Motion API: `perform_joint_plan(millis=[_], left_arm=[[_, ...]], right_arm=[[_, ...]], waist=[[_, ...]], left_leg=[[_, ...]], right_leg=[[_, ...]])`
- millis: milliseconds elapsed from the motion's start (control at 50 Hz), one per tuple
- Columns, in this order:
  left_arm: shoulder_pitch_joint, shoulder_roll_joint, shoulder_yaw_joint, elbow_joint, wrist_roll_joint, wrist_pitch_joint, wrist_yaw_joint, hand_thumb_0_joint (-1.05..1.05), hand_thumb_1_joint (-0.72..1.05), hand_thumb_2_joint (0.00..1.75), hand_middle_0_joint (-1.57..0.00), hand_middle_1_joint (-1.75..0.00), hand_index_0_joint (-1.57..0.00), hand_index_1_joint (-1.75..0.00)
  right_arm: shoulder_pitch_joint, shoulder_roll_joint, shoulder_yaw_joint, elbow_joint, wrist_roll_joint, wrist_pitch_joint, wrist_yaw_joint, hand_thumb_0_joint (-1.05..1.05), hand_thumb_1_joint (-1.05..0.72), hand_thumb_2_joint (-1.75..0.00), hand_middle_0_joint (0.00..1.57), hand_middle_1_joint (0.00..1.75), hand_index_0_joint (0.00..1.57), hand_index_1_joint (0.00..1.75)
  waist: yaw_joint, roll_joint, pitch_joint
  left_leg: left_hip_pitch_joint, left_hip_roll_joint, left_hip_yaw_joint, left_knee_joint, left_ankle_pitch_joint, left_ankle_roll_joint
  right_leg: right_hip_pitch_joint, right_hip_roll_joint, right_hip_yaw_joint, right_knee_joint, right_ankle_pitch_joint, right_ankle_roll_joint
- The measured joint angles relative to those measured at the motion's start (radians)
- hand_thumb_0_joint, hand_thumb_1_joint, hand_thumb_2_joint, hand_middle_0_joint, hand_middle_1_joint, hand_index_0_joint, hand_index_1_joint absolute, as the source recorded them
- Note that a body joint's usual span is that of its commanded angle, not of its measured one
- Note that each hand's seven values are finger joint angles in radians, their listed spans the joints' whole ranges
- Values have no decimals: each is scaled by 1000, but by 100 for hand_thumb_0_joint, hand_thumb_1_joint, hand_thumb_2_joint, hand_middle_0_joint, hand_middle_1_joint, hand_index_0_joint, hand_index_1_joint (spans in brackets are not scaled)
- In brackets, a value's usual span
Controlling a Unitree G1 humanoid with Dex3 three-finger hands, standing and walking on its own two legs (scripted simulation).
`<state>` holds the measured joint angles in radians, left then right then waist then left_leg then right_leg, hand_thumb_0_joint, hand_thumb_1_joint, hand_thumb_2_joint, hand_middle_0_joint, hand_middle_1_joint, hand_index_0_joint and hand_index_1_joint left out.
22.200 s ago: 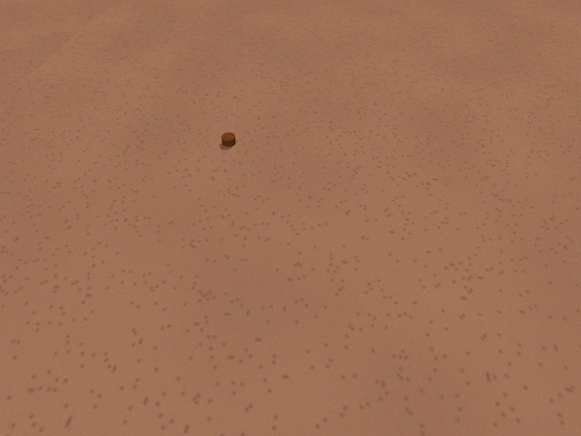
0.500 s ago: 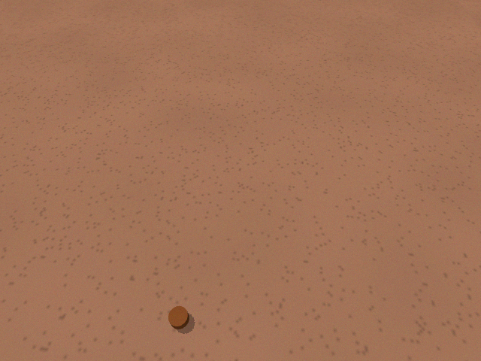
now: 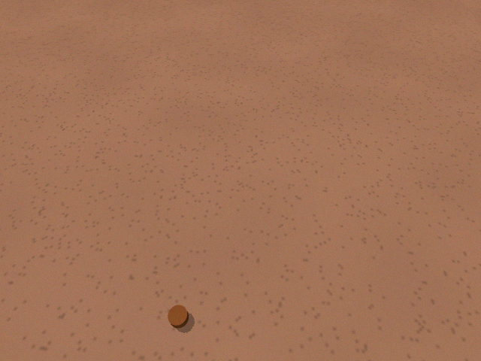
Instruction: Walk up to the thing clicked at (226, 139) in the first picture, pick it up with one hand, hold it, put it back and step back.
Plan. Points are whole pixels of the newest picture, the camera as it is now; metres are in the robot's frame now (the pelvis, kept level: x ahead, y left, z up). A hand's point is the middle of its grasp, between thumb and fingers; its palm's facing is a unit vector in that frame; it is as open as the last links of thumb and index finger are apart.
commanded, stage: stand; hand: left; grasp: from above
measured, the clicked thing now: (178, 316) +0.39 +0.25 -0.76
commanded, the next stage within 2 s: rise first in 0.06 s
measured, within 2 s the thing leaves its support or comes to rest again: neither
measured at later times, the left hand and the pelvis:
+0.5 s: hand (114, 359) +0.16 +0.25 -0.18, palm faces -0.06 -0.92 -0.38, open 10.6 cm; pelvis -0.01 +0.00 -0.03, yaw -2 degrees
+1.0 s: hand out of the picture +0.12 +0.27 -0.25, palm faces -0.20 -0.85 -0.48, open 14.1 cm; pelvis -0.02 +0.02 -0.11, yaw -3 degrees
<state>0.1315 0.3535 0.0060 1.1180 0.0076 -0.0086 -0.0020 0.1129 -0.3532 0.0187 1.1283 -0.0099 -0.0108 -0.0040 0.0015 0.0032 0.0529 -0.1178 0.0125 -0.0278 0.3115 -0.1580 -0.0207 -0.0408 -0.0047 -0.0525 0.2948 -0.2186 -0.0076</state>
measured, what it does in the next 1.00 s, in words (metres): lowers itself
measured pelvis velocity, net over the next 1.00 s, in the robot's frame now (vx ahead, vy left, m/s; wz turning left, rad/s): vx -0.02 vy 0.02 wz -0.05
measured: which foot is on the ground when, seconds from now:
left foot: down 0.00-1.00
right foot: down 0.00-1.00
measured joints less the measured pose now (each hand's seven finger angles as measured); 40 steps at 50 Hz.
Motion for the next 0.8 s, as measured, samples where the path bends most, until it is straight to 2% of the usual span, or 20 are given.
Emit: perform_joint_plan(millis=[180,220,260,320,420,500,620,700,800], left_arm=[[1,-1,-1,-2,-1,-1,0,1,90,90,-20,-30,-21,-30],[8,-12,12,-56,-23,-4,10,1,89,91,-21,-31,-21,-32],[-40,-28,41,-63,-26,-20,14,1,85,91,-21,-35,-20,-36],[-133,-25,80,-43,3,-15,2,1,73,91,-20,-46,-20,-47],[-187,-4,149,-75,89,2,-19,1,45,89,-18,-70,-19,-69],[-159,-19,143,-135,130,62,2,1,17,88,-15,-85,-17,-84],[-102,-41,150,-212,163,126,23,0,-22,92,-11,-98,-14,-97],[-43,-47,163,-322,182,124,30,0,-37,94,-10,-102,-11,-101],[20,-43,155,-451,214,133,33,0,-47,96,-9,-104,-9,-104]], right_arm=[[1,0,1,-3,-1,-1,0,0,-91,-90,20,30,20,30],[29,1,1,-82,32,-6,-17,0,-92,-90,20,30,20,30],[45,10,-2,-155,50,-24,-31,0,-92,-90,20,30,20,30],[49,43,-12,-231,53,-28,-39,0,-92,-90,20,30,20,30],[87,98,-36,-324,34,-29,-23,0,-92,-90,20,30,20,30],[132,106,-39,-382,37,-20,-14,0,-91,-89,20,30,20,30],[144,98,-46,-457,34,-44,-5,0,-90,-89,20,30,20,30],[132,98,-54,-490,27,-70,-8,1,-90,-89,20,30,20,30],[103,104,-57,-516,19,-90,-15,1,-89,-89,20,30,20,30]], waist=[[1,-1,1],[-3,3,-11],[-6,6,-4],[-10,-2,-4],[-25,-23,-54],[-31,-14,-87],[-36,-1,-117],[-30,-7,-128],[-24,-11,-138]], left_leg=[[-3,3,1,6,-6,-1],[-54,1,0,43,-19,2],[-111,-1,-2,92,-33,4],[-206,3,3,168,-57,2],[-350,11,19,302,-114,1],[-401,13,25,369,-152,5],[-527,16,30,513,-219,12],[-630,18,28,625,-266,16],[-728,21,21,737,-312,18]], right_leg=[[1,3,1,-3,-1,-1],[-55,0,0,44,-18,-1],[-113,-2,-2,99,-38,-2],[-217,0,5,187,-65,-4],[-370,5,23,327,-120,-6],[-417,7,30,383,-149,-2],[-541,8,37,517,-209,5],[-642,9,37,627,-256,8],[-733,11,32,730,-300,11]])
